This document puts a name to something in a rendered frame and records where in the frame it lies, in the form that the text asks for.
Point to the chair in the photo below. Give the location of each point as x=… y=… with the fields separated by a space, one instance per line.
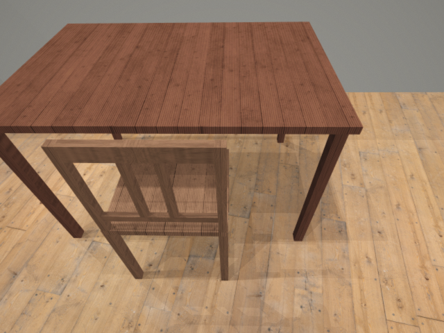
x=166 y=188

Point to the table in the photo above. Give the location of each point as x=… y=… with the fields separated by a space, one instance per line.
x=178 y=78

